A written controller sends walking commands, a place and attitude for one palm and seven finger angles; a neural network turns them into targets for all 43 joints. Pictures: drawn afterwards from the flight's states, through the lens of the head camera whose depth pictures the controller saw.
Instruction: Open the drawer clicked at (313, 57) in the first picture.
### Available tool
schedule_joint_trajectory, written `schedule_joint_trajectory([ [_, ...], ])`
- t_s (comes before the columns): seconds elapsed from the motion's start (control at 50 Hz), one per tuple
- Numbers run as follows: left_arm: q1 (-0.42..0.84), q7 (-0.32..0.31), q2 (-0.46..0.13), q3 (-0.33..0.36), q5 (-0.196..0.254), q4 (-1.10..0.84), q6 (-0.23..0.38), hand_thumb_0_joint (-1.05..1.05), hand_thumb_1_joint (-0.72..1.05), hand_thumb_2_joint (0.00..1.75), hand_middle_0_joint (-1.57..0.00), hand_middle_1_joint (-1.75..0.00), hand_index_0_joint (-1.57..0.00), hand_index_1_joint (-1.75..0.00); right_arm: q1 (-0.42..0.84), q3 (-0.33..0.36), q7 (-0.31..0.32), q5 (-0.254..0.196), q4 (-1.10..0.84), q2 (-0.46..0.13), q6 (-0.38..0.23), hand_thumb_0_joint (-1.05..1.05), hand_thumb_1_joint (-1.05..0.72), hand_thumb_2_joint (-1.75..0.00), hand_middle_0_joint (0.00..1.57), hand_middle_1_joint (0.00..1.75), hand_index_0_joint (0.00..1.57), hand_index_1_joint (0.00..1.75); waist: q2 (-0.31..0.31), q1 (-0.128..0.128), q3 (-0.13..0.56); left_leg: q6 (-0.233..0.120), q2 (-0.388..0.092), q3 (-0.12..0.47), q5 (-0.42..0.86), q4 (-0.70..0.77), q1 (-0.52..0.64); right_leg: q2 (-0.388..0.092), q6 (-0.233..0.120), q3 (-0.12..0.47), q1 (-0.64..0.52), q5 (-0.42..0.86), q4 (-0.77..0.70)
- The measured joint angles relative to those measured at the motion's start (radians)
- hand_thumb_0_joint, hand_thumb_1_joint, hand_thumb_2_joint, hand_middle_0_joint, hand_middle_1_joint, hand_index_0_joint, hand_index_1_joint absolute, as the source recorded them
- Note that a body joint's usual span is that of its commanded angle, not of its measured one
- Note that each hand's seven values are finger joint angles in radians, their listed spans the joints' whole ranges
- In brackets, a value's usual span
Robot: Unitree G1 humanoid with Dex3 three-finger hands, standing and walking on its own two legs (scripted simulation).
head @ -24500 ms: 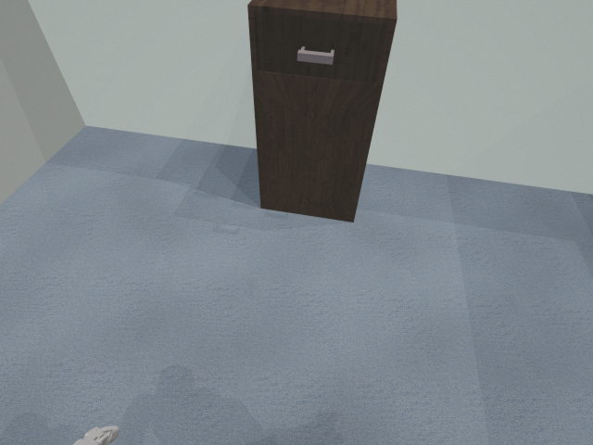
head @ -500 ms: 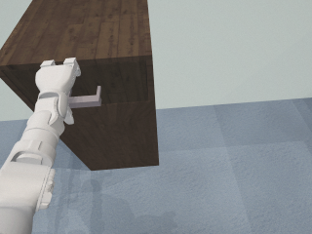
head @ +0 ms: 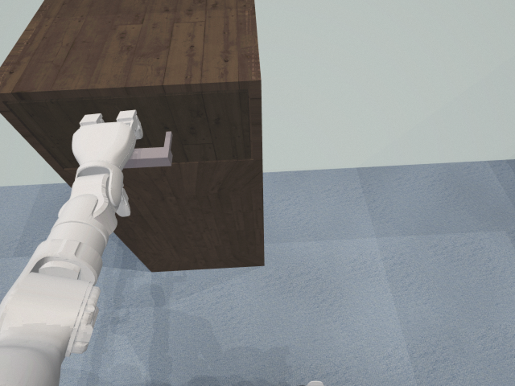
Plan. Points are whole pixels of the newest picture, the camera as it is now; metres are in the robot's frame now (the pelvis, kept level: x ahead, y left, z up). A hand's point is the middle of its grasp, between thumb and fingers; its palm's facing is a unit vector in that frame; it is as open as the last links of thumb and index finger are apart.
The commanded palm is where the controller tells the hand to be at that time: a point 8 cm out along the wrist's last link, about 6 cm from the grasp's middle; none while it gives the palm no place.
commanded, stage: lower the fingers behind the handle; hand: left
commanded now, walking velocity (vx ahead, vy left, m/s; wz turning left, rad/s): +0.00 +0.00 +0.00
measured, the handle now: (141, 148) +0.52 +0.22 +0.02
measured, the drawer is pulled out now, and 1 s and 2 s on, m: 0.00 0.00 0.00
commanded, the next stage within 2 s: lift the fingers back up to retry in 1.06 s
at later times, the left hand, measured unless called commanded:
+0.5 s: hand (133, 167) +0.47 +0.22 +0.03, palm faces -0.02 +0.01 -1.00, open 13.8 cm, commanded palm +0.44 +0.23 +0.07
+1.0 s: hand (132, 171) +0.47 +0.22 +0.03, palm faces -0.01 +0.03 -1.00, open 13.8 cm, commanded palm +0.44 +0.23 +0.06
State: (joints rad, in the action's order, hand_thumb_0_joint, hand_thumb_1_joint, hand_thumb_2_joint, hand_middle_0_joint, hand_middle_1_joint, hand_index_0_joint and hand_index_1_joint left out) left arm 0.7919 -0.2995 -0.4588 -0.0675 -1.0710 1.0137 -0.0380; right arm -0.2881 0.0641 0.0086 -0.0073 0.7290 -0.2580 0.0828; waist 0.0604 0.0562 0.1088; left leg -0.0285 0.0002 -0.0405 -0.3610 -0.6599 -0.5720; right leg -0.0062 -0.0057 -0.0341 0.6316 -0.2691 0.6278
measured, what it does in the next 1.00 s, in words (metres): stands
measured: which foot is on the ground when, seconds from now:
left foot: down 0.00-1.00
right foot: down 0.00-1.00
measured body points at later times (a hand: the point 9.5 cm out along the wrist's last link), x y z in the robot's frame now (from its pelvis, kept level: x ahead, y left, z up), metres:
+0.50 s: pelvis +0.00 -0.01 -0.01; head +0.09 -0.02 +0.43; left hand +0.47 +0.22 +0.09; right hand +0.03 -0.28 -0.14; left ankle -0.04 +0.10 -0.72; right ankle +0.01 -0.12 -0.72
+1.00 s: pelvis -0.02 +0.00 -0.02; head +0.08 -0.01 +0.42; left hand +0.46 +0.22 +0.08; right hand +0.01 -0.28 -0.15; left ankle -0.04 +0.10 -0.72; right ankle +0.01 -0.12 -0.72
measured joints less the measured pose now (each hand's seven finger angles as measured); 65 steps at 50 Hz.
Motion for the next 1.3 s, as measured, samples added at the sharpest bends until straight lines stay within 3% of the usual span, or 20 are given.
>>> schedule_joint_trajectory([
  [0.06, -0.006, 0.059, 0.007, -0.013, 0.017, 0.003, 0.027, 0.00, -0.48, 0.30, -0.31, -1.20, -0.32, -1.20, -0.007, -0.008, 0.016, -0.001, -0.003, 0.005, 0.004, 0.01, -0.91, -0.90, 0.21, 0.30, 0.20, 0.30, -0.004, 0.009, 0.000, 0.000, -0.001, 0.002, 0.002, 0.010, 0.017, 0.001, 0.000, -0.002, -0.017, 0.001, -0.009],
  [0.12, -0.025, 0.082, 0.006, 0.006, 0.004, -0.019, 0.098, 0.00, -0.48, 0.30, -0.32, -1.20, -0.32, -1.20, -0.012, -0.015, 0.031, 0.001, -0.014, 0.007, 0.002, 0.01, -0.91, -0.90, 0.21, 0.30, 0.20, 0.30, -0.013, 0.020, -0.001, 0.001, -0.003, 0.000, -0.003, 0.006, 0.020, 0.004, -0.002, 0.000, -0.019, -0.003, -0.004],
  [0.22, -0.051, 0.020, -0.016, 0.057, -0.032, -0.051, 0.169, 0.00, -0.48, 0.30, -0.32, -1.20, -0.32, -1.21, -0.024, -0.010, 0.029, 0.011, -0.027, 0.000, -0.007, 0.01, -0.91, -0.90, 0.21, 0.30, 0.20, 0.30, -0.021, 0.022, 0.002, 0.004, -0.007, -0.007, -0.016, -0.026, -0.017, 0.007, -0.005, 0.007, 0.023, -0.015, 0.031],
  [0.34, -0.037, -0.067, -0.016, 0.037, -0.046, -0.033, 0.133, 0.00, -0.48, 0.30, -0.31, -1.22, -0.32, -1.21, -0.031, 0.003, 0.008, 0.011, -0.008, -0.008, -0.013, 0.01, -0.91, -0.90, 0.21, 0.30, 0.20, 0.30, -0.014, 0.007, 0.004, 0.004, -0.007, -0.002, -0.025, -0.061, -0.070, 0.006, -0.006, 0.002, 0.072, -0.022, 0.060],
  [0.54, 0.021, -0.036, -0.013, 0.028, -0.024, 0.053, 0.054, 0.00, -0.48, 0.30, -0.32, -1.28, -0.32, -1.20, -0.022, -0.016, 0.013, 0.004, 0.000, -0.001, -0.002, 0.01, -0.91, -0.90, 0.21, 0.30, 0.20, 0.30, -0.014, 0.030, 0.021, 0.006, -0.012, -0.004, -0.021, -0.059, -0.073, 0.011, -0.009, 0.004, 0.077, -0.017, 0.059],
  [0.66, 0.015, -0.008, -0.037, 0.020, -0.029, 0.045, 0.077, 0.00, -0.48, 0.30, -0.28, -1.27, -0.32, -1.20, -0.035, -0.021, 0.024, -0.001, -0.024, -0.007, -0.004, 0.01, -0.91, -0.90, 0.21, 0.30, 0.20, 0.30, -0.015, 0.032, 0.020, 0.007, -0.015, -0.008, -0.024, -0.074, -0.084, 0.013, -0.010, 0.008, 0.090, -0.017, 0.073],
  [0.82, 0.015, -0.022, -0.051, 0.017, -0.028, 0.014, 0.116, 0.00, -0.48, 0.30, -0.24, -1.27, -0.32, -1.20, -0.047, -0.014, 0.026, -0.001, -0.030, -0.015, -0.016, 0.01, -0.91, -0.90, 0.21, 0.30, 0.20, 0.30, -0.019, 0.024, 0.017, 0.005, -0.013, -0.005, -0.030, -0.112, -0.131, 0.010, -0.009, 0.006, 0.135, -0.022, 0.107],
  [1.1, 0.051, -0.038, -0.037, 0.015, -0.028, 0.055, 0.073, 0.00, -0.48, 0.30, -0.26, -1.29, -0.32, -1.20, -0.046, -0.025, 0.021, -0.003, -0.022, -0.008, -0.017, 0.01, -0.91, -0.90, 0.21, 0.30, 0.20, 0.30, -0.015, 0.037, 0.022, -0.002, -0.010, -0.010, -0.030, -0.127, -0.153, 0.007, -0.002, 0.010, 0.153, -0.016, 0.114],
  [1.3, 0.009, -0.004, -0.028, 0.019, -0.018, 0.014, 0.092, 0.00, -0.48, 0.30, -0.25, -1.23, -0.32, -1.20, -0.059, -0.016, 0.023, -0.002, -0.024, -0.001, -0.014, 0.01, -0.91, -0.90, 0.21, 0.30, 0.20, 0.30, -0.007, 0.030, 0.020, -0.006, -0.008, -0.014, -0.029, -0.111, -0.122, 0.007, 0.002, 0.016, 0.123, -0.013, 0.096],
])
